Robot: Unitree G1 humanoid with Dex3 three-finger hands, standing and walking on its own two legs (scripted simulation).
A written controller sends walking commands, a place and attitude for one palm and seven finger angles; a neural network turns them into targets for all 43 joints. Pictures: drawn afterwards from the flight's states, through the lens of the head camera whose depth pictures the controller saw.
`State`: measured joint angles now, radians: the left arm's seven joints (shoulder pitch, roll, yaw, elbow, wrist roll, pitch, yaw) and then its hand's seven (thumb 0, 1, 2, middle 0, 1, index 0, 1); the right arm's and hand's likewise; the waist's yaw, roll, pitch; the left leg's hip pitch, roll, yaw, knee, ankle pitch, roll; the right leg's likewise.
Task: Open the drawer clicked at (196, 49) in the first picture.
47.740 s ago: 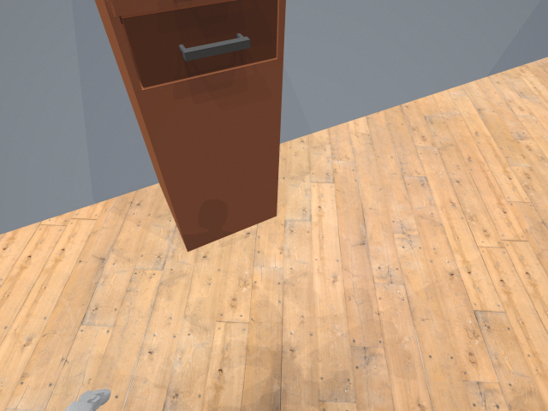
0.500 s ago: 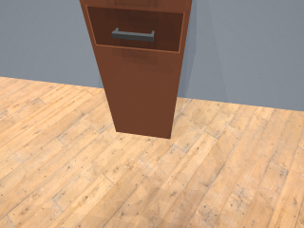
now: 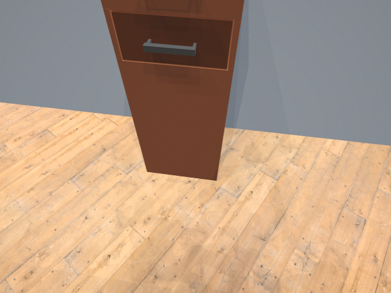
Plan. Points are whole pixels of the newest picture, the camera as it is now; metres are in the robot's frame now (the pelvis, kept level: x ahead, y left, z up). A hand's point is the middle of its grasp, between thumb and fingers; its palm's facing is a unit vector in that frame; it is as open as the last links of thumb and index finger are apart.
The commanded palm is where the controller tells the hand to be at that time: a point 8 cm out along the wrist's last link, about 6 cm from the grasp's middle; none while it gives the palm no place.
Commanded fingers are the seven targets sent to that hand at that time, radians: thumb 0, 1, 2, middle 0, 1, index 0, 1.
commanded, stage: look to check the result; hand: left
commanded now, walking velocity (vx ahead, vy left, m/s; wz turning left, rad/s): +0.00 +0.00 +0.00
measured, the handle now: (170, 46) +0.83 +0.12 +0.07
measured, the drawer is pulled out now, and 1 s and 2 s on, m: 0.00 0.00 0.00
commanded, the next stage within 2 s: turn to face it in 0.38 s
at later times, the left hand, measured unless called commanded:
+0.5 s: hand out of the picture +0.06 +0.25 -0.16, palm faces -0.03 -0.94 -0.33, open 7.4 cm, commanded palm none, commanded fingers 0.00 0.90 0.90 -0.20 -0.30 -0.20 -0.30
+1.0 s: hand out of the picture +0.05 +0.19 -0.18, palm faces -0.05 -0.97 -0.25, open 7.4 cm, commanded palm none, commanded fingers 0.00 0.90 0.90 -0.20 -0.30 -0.20 -0.30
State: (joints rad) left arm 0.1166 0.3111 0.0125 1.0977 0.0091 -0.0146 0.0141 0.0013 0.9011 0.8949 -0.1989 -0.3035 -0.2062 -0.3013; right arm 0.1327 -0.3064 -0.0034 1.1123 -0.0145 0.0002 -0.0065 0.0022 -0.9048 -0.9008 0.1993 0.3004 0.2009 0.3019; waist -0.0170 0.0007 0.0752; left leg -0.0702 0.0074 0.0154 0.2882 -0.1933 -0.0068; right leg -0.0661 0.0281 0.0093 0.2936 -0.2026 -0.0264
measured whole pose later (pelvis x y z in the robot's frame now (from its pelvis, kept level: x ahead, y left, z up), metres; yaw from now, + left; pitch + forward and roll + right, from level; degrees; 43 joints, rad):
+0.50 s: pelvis -0.01 +0.01 +0.00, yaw +0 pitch -1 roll +0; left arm 0.12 0.32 0.01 1.11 0.01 -0.01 0.01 0.00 0.90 0.89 -0.20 -0.30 -0.21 -0.30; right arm 0.12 -0.32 0.00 1.11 -0.01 0.00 0.00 0.00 -0.90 -0.90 0.20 0.30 0.20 0.30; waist -0.01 0.00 0.08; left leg -0.08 0.00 0.01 0.28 -0.17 0.00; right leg -0.08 0.02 0.01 0.29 -0.18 -0.02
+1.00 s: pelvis +0.02 -0.01 -0.02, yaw -3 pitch -1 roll +1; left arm 0.24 0.22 0.03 1.08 0.02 -0.01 -0.02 0.00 0.90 0.90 -0.20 -0.30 -0.20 -0.30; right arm 0.27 -0.22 -0.02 1.12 -0.03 0.02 0.01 0.00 -0.91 -0.90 0.20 0.30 0.20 0.30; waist -0.01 0.02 0.05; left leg -0.17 0.03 0.05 0.56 -0.41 -0.01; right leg -0.16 0.04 0.01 0.53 -0.35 -0.04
